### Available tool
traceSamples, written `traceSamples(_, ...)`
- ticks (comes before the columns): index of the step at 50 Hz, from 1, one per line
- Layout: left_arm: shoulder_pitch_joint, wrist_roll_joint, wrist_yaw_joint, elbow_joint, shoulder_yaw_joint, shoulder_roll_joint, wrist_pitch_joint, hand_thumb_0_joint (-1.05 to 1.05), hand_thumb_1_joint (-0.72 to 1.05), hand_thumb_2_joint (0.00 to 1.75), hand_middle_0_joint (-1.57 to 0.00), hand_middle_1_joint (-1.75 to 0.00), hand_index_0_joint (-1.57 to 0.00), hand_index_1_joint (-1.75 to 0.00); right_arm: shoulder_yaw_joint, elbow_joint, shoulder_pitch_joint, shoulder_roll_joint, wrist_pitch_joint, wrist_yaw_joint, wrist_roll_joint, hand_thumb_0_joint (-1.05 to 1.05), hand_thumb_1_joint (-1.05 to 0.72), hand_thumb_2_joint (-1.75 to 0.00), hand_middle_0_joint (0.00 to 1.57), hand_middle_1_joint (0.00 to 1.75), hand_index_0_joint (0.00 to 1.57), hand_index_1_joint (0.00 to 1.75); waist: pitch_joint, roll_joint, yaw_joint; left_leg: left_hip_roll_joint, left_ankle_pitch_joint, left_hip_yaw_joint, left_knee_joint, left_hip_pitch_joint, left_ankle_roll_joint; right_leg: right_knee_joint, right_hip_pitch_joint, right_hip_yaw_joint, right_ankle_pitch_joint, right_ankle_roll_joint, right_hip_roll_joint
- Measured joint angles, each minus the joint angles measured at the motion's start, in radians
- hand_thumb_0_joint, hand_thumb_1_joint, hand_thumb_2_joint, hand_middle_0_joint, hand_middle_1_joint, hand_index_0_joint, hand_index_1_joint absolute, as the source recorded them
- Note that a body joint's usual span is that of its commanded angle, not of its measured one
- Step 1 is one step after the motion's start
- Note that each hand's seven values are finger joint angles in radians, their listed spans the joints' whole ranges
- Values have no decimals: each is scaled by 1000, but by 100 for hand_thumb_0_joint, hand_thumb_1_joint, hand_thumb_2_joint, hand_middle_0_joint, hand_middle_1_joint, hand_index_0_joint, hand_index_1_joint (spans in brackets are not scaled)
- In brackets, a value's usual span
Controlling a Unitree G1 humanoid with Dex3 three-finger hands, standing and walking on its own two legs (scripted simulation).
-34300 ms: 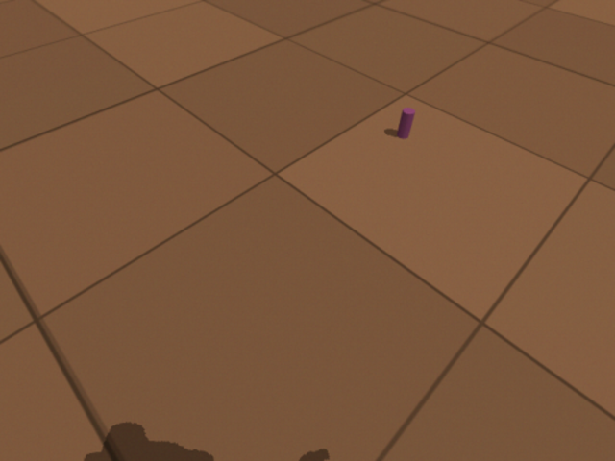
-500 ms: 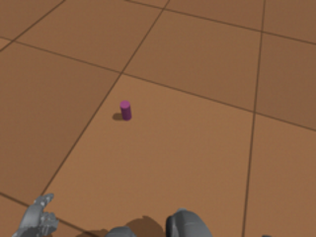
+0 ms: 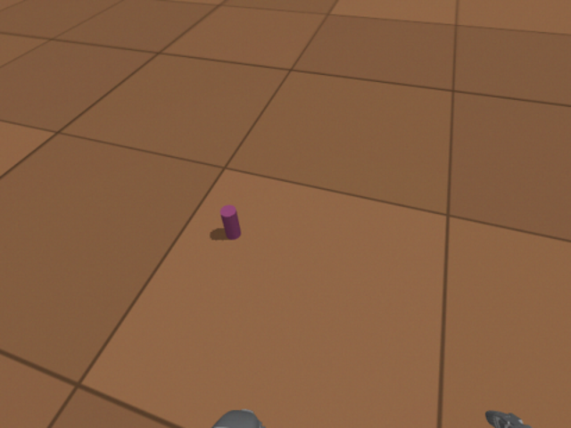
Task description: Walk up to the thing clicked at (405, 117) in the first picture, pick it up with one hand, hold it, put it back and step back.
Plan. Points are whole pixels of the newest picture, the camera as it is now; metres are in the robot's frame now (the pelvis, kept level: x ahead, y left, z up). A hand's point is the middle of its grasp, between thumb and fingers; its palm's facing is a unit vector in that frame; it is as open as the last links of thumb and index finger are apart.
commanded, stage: step back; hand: left
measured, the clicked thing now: (230, 222) +1.00 +0.29 -0.68
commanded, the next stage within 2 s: stand in 0.94 s
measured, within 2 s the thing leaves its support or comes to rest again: neither
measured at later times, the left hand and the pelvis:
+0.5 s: hand out of the picture +0.09 +0.28 -0.13, palm faces +0.06 -0.91 -0.41, open 7.4 cm; pelvis +0.00 +0.01 +0.00, yaw +4 degrees
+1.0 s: hand out of the picture +0.12 +0.32 -0.14, palm faces +0.10 -0.93 -0.35, open 7.4 cm; pelvis +0.04 +0.05 +0.01, yaw +4 degrees
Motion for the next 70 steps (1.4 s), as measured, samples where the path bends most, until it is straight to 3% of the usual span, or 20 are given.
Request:
traceSamples(6,-23,0,2,-18,8,28,-22,1,90,90,-21,-30,-21,-30,-1,55,48,16,-6,22,-15,1,-90,-90,21,30,20,30,5,2,-10,23,-42,60,-179,111,-11,10,-27,-48,2,9,-30)
traceSamples(9,-47,-8,4,-23,9,54,-13,1,90,90,-21,-30,-20,-30,-6,79,42,46,-21,30,-21,1,-90,-90,21,30,20,30,34,-57,-5,-12,115,105,-309,172,-3,51,-41,-28,-16,18,-80)
traceSamples(10,-46,-12,6,-20,7,58,-9,1,90,90,-21,-30,-20,-30,-7,79,41,55,-28,32,-24,1,-90,-90,21,30,20,30,36,-74,-3,-21,127,120,-321,179,1,71,-53,-9,-18,3,-86)
traceSamples(13,-53,-21,5,6,-2,55,-1,1,90,90,-20,-30,-20,-30,-7,65,51,64,-44,41,-23,1,-90,-90,21,30,21,30,20,-57,-30,-2,115,111,-322,180,28,186,-100,-20,-148,-22,-45)
traceSamples(15,-58,-22,1,10,-3,61,-6,1,90,90,-20,-30,-20,-30,-6,60,57,71,-47,41,-25,1,-90,-90,21,30,21,30,13,-57,-40,11,121,110,-345,196,30,201,-118,-36,-167,-32,-30)
traceSamples(19,-85,-25,-3,4,3,65,-23,1,90,90,-20,-30,-20,-30,-2,59,61,71,-53,36,-19,1,-90,-90,21,30,21,30,20,-63,-57,23,124,105,-358,214,5,89,-114,-68,-83,-28,-24)
traceSamples(22,-116,-22,4,7,5,48,-40,1,90,90,-20,-30,-20,-30,4,68,54,55,-36,26,-2,1,-90,-90,21,30,21,30,32,-40,-57,43,84,90,-295,205,-14,-57,-62,-92,133,-26,-2)
traceSamples(25,-135,-11,7,8,-4,19,-45,1,90,90,-20,-30,-20,-30,8,87,46,51,-18,8,7,1,-90,-90,21,30,21,30,17,-17,-48,30,-29,40,-175,161,-1,-42,-58,-110,113,-31,6)
traceSamples(28,-147,-7,1,10,-13,-3,-36,1,90,90,-21,-30,-20,-30,12,96,40,48,-22,7,7,1,-90,-90,21,30,20,30,5,-26,-36,14,-83,53,-105,136,4,-46,-49,-104,99,-33,-17)
traceSamples(33,-170,-7,-7,16,-21,-18,-35,1,90,90,-21,-30,-20,-30,13,112,34,35,-39,10,1,1,-90,-90,21,30,20,30,3,-21,-30,45,-27,74,-213,153,3,-49,-51,-113,88,-10,-39)
traceSamples(36,-188,-17,-6,25,-18,-3,-23,1,90,90,-21,-30,-20,-30,10,131,22,47,-52,5,-8,1,-90,-90,21,30,20,30,24,-52,-32,33,123,104,-343,201,-13,-9,-58,-105,60,10,-70)
traceSamples(38,-190,-30,-3,35,-15,8,-12,1,90,90,-21,-30,-20,-30,14,141,17,63,-57,3,-13,1,-90,-90,21,30,20,30,25,-76,-28,21,120,120,-354,212,-13,-7,-58,-86,58,13,-81)
traceSamples(42,-199,-38,0,68,-18,22,-9,1,90,90,-21,-30,-20,-30,29,161,-8,80,-51,7,-4,1,-90,-90,21,30,20,30,20,-65,-30,46,95,114,-341,214,-9,-80,-17,-92,84,29,-53)
traceSamples(58,-235,-37,-5,140,-54,7,-5,1,91,90,-20,-30,-20,-30,48,172,-129,94,-68,5,11,1,-90,-90,21,30,21,30,22,-64,-26,41,181,124,-507,322,-7,-244,87,-87,170,37,-57)
traceSamples(70,-208,-31,-11,177,-62,1,-12,1,90,90,-20,-30,-20,-30,47,210,-111,79,-58,14,10,1,-90,-90,21,30,21,30,13,-54,-31,55,249,118,-591,353,-26,-304,108,-94,224,20,-42)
